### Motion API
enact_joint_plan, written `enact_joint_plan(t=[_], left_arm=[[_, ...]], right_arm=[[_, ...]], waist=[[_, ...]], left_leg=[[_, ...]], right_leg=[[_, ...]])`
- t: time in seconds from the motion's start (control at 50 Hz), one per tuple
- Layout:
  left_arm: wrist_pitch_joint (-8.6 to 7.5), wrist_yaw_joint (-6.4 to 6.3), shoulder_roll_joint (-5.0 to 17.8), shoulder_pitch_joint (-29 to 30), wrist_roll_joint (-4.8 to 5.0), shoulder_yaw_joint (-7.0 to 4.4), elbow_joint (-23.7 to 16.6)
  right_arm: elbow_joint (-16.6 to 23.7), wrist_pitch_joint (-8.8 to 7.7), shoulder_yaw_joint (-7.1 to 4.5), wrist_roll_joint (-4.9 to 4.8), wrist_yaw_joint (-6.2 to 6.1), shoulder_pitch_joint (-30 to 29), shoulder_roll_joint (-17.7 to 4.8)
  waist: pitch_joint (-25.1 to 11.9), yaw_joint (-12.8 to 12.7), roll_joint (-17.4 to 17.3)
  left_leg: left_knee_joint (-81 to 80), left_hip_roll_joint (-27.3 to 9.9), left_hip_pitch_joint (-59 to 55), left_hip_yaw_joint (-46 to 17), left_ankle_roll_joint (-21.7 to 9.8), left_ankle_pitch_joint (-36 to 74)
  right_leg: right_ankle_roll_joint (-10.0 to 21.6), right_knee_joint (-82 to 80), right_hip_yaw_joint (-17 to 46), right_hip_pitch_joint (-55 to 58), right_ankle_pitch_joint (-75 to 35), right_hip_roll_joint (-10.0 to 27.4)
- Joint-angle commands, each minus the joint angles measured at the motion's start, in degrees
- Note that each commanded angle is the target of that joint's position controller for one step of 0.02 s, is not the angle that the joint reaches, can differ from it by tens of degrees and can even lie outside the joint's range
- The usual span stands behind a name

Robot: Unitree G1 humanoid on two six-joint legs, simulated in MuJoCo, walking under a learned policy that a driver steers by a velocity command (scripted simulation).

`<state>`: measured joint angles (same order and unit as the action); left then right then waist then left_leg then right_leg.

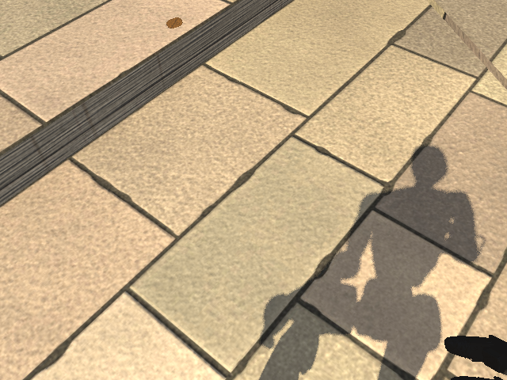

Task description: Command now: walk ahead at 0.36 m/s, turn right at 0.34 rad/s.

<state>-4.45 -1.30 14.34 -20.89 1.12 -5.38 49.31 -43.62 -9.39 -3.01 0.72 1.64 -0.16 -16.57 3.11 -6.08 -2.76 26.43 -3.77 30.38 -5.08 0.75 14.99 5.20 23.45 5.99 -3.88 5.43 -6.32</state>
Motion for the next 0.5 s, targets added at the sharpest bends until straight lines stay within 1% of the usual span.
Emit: enact_joint_plan(t=[0.02,0.04,0.06,0.08,0.1,0.12,0.14,0.16,0.18,0.2,0.22,0.24,0.26,0.28,0.3,0.32,0.34,0.36,0.38,0.4,0.42,0.44,0.46,0.5], left_arm=[[-0.82,-1.01,5.3,-0.5,-0.09,-1.01,-1.7],[-0.46,-1.2,4.5,0.1,-0.5,-0.8,-1.9],[-0.13,-1.18,3.2,0.6,-0.87,-0.39,-2.0],[0.03,-0.59,-0.2,-4.2,-0.43,0.71,-1.7],[0.25,-0.23,1.6,-11.4,0.72,1.16,0.0],[0.55,-0.03,5.5,-11.5,0.91,0.53,0.1],[1.18,-0.1,7.1,-10.1,2.02,0.12,-0.8],[2.53,-0.6,8.0,-6.0,1.59,0.0,-1.4],[4.24,-0.83,7.8,-2.6,0.88,-0.15,-2.3],[5.74,-0.99,6.1,-2.0,0.33,0.18,-2.3],[6.26,-1.21,4.3,-2.1,-0.62,0.69,-2.0],[6.18,-1.28,2.4,-2.2,-1.02,1.17,-1.5],[5.77,-1.1,1.6,-2.3,-1.03,1.43,-1.0],[5.53,-0.85,1.6,-2.9,-0.99,1.36,-0.5],[5.4,-0.58,1.4,-3.7,-1.13,1.35,0.1],[5.37,-0.34,1.5,-3.6,-1.51,1.29,0.4],[5.47,-0.31,2.6,-1.9,-2.46,1.17,-0.4],[5.7,-0.75,7.1,0.7,-2.99,0.44,-2.1],[5.91,-1.12,8.3,5.4,-2.4,0.6,-2.9],[5.76,-0.72,5.4,7.5,-2.3,1.15,-2.8],[5.4,-0.55,4.6,8.1,-2.39,1.27,-2.4],[4.9,-0.46,4.6,8.3,-2.38,1.38,-2.1],[4.31,-0.42,4.5,7.7,-2.15,1.5,-1.8],[3.7,-0.69,4.6,5.4,-1.52,1.46,-0.4]], right_arm=[[2.0,-0.92,-1.16,0.5,0.03,2.5,-5.1],[0.5,-1.08,-1.36,0.9,-0.12,6.6,-5.2],[-1.3,-1.24,-1.5,1.43,-0.06,12.2,-5.3],[-2.3,-1.18,-1.7,3.06,0.11,17.3,-8.1],[-3.3,-0.11,-1.02,1.93,0.51,21.2,-5.7],[-3.6,0.89,-1.23,0.26,0.93,22.3,-6.0],[-4.0,2.06,-2.29,-1.25,0.89,19.3,-8.8],[-1.8,3.08,-1.43,-0.67,0.3,13.1,-6.5],[-0.8,4.04,-0.3,0.16,-0.12,7.3,-4.2],[-0.5,4.85,0.01,0.66,0.03,3.5,-4.0],[-0.7,5.41,-0.47,1.07,0.03,2.0,-5.0],[-1.3,5.67,-0.78,1.3,-0.22,2.6,-5.6],[-2.3,5.75,-0.87,0.97,-0.49,3.9,-5.5],[-3.1,5.78,-0.74,0.31,-0.7,4.7,-4.9],[-3.6,5.85,-0.51,-0.4,-0.85,4.5,-4.3],[-4.0,5.93,-0.23,-0.93,-0.92,4.7,-3.5],[-5.0,6.0,0.3,-1.13,-0.85,6.7,-1.9],[-5.3,6.07,0.81,-0.37,-0.63,9.0,-0.4],[-5.7,6.13,0.95,0.1,-0.59,12.4,0.7],[-5.9,6.66,0.86,0.39,-1.07,10.8,0.0],[-6.2,7.06,0.5,0.17,-1.48,9.6,-1.3],[-6.9,7.43,0.37,0.03,-1.93,10.2,-1.5],[-7.6,7.68,0.19,0.16,-2.2,11.5,-2.4],[-8.8,7.46,0.16,0.14,-2.18,13.0,-2.3]], waist=[[-0.6,3.6,7.1],[-2.1,5.9,6.3],[-4.2,9.0,4.3],[-11.9,9.6,-9.4],[-20.5,9.5,-11.5],[-22.2,10.2,-8.7],[-21.9,8.4,-7.9],[-18.3,7.9,-3.3],[-13.7,6.0,-1.6],[-9.4,4.0,-2.3],[-8.1,3.5,-3.8],[-8.9,3.7,-5.2],[-10.5,3.9,-6.1],[-12.2,3.2,-5.6],[-13.0,2.3,-4.5],[-12.8,1.7,-3.4],[-11.7,2.1,-1.5],[-9.5,4.8,5.7],[-8.2,9.2,12.7],[-5.9,8.3,12.8],[-2.5,7.6,11.5],[-0.6,7.5,10.8],[0.2,7.3,9.9],[-0.4,6.9,6.3]], left_leg=[[-3.9,2.3,-15.7,1.1,-1.7,8.6],[-4.3,2.2,-19.8,1.4,-1.9,8.2],[-4.5,0.8,-25.6,2.1,-2.1,12.2],[2.2,-11.8,-41.6,-6.6,-9.7,38.0],[6.9,-18.8,-51.2,-15.2,-15.2,44.5],[7.3,-19.0,-51.7,-16.5,-15.9,40.9],[3.9,-20.3,-48.6,-21.3,-18.3,20.3],[-1.6,-19.3,-38.2,-22.4,-18.3,5.3],[-5.1,-17.6,-26.4,-20.6,-17.7,-4.3],[-8.1,-14.4,-16.5,-16.1,-15.7,-9.7],[-9.7,-11.1,-10.2,-10.7,-13.9,-9.6],[-10.0,-8.6,-7.6,-6.5,-12.9,-6.1],[-9.5,-7.8,-8.4,-4.4,-12.7,-3.3],[-8.6,-7.9,-9.5,-3.5,-12.6,-3.0],[-7.6,-7.7,-9.1,-2.5,-12.0,-5.4],[-6.9,-6.8,-8.1,-1.8,-10.6,-11.7],[-6.1,-4.8,-6.4,-1.1,-7.3,-22.3],[-2.1,-0.7,-4.2,2.0,-3.2,-34.9],[-0.2,3.4,-9.6,5.8,-0.7,-36.6],[-0.4,3.2,-15.0,6.0,0.1,-32.1],[-0.5,3.1,-15.4,6.1,0.3,-29.8],[-0.9,2.7,-15.0,5.7,0.2,-28.5],[-1.5,2.3,-14.4,5.0,-0.1,-27.9],[-2.2,1.9,-13.7,4.6,-0.6,-25.8]], right_leg=[[3.3,-0.5,8.9,-11.9,4.1,9.3],[2.0,5.5,8.2,-11.8,3.1,8.1],[-0.1,14.8,6.2,-13.0,2.7,5.6],[-4.2,36.9,4.2,-23.9,27.8,-0.2],[-6.1,49.3,6.7,-31.0,38.4,0.5],[-6.9,53.4,8.5,-34.6,37.9,1.9],[-7.7,55.0,6.6,-38.1,32.6,4.1],[-8.3,53.0,3.9,-35.9,27.5,7.0],[-8.5,48.9,2.5,-31.0,24.9,9.5],[-8.4,40.9,0.5,-25.8,25.7,10.7],[-8.2,33.0,-1.9,-19.9,24.1,10.1],[-7.9,27.3,-3.5,-14.4,20.4,9.3],[-7.6,22.8,-4.0,-11.3,15.2,8.7],[-7.2,18.5,-4.4,-8.1,10.1,8.2],[-6.5,13.4,-5.3,-4.3,4.5,7.5],[-5.5,8.6,-5.8,-1.1,0.4,6.8],[-3.9,4.5,-3.3,0.9,-1.8,8.3],[-1.0,-0.3,4.6,0.1,-2.0,15.3],[2.0,-2.7,6.9,-7.9,6.0,18.5],[0.8,-4.8,5.4,-15.0,20.7,15.7],[-1.3,-4.9,3.5,-17.3,24.7,12.8],[-2.6,-4.2,2.2,-17.8,22.2,11.6],[-3.2,-3.2,1.2,-17.0,18.2,10.8],[-3.4,-0.3,0.0,-13.2,9.6,10.1]])
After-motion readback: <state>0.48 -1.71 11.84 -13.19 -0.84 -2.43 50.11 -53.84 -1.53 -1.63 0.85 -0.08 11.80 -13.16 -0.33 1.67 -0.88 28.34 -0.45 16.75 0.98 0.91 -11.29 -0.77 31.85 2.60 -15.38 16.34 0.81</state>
